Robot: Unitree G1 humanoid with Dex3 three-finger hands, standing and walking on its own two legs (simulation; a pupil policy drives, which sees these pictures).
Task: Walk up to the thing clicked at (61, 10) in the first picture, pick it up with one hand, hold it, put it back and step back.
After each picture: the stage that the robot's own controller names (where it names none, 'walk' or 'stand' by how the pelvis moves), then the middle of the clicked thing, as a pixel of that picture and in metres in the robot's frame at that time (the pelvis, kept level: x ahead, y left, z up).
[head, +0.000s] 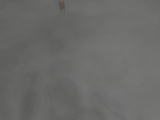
stand; (61, 4) +2.05 +0.34 -0.65
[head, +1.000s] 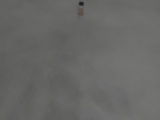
walk; (80, 11) +1.91 +0.13 -0.63
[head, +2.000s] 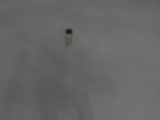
walk; (68, 40) +1.28 +0.10 -0.63
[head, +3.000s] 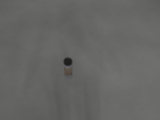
walk; (68, 69) +0.80 +0.16 -0.63
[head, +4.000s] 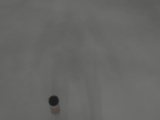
walk; (54, 107) +0.52 +0.19 -0.64
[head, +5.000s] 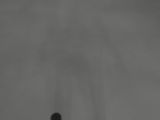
stand; out of the picture +0.40 +0.18 -0.64
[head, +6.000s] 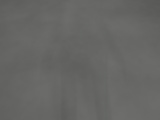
stand; out of the picture +0.35 +0.18 -0.66
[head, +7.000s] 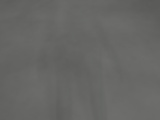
stand; out of the picture +0.34 +0.19 -0.66
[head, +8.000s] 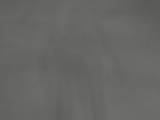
stand; out of the picture +0.36 +0.19 -0.66
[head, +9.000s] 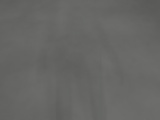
stand; out of the picture +0.35 +0.19 -0.66
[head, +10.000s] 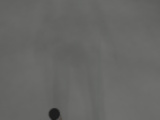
go down; (56, 118) +0.37 +0.18 -0.63
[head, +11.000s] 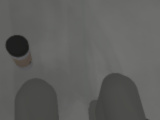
go down; (21, 56) +0.44 +0.21 -0.23
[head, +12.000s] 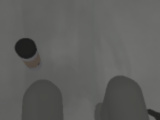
close in; (30, 57) +0.44 +0.20 -0.25
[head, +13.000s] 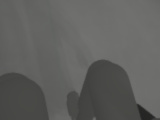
close in; out of the picture +0.43 +0.23 -0.16
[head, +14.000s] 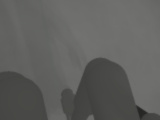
close; out of the picture +0.42 +0.25 -0.16
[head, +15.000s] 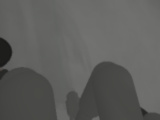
lift; out of the picture +0.36 +0.22 -0.16
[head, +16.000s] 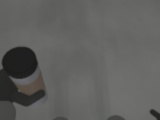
lift; (30, 82) +0.32 +0.17 +0.04
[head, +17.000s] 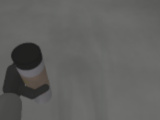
hold; (36, 78) +0.33 +0.17 +0.07
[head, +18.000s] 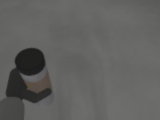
hold; (38, 82) +0.32 +0.16 +0.06
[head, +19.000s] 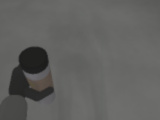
hold; (41, 80) +0.33 +0.15 +0.06
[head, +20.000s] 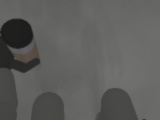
crouch; (26, 52) +0.42 +0.18 -0.04
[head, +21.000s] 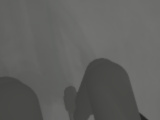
lower; out of the picture +0.44 +0.26 -0.18
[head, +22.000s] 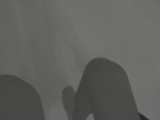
lower; out of the picture +0.44 +0.25 -0.17
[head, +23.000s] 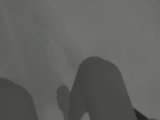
lower; out of the picture +0.45 +0.25 -0.17
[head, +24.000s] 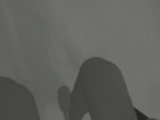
lower; out of the picture +0.44 +0.25 -0.17
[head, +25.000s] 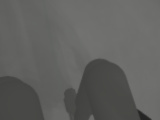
loosen; out of the picture +0.44 +0.23 -0.15
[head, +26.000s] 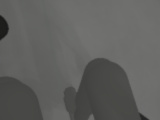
withdraw; out of the picture +0.44 +0.22 -0.17
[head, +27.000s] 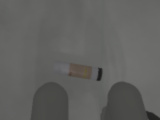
walk; (77, 70) +0.44 +0.02 -0.38
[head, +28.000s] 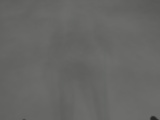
stand; out of the picture +0.33 +0.01 -0.68
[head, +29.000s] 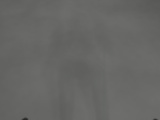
stand; out of the picture +0.33 +0.02 -0.68
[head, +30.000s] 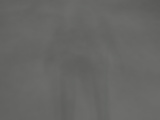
stand; out of the picture +0.33 +0.01 -0.71
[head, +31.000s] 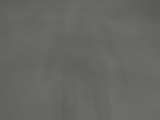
walk; out of the picture +0.36 +0.01 -0.74
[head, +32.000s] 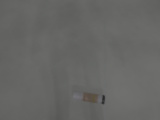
walk; (88, 97) +0.52 -0.04 -0.72
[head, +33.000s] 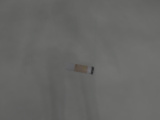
walk; (79, 68) +0.82 +0.01 -0.73
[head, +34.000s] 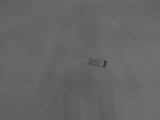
stand; (93, 62) +1.05 -0.02 -0.73
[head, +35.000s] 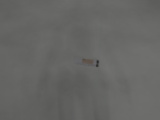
stand; (86, 62) +1.09 +0.00 -0.75
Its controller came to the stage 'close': yes
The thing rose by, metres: 0.69
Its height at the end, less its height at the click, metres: -0.09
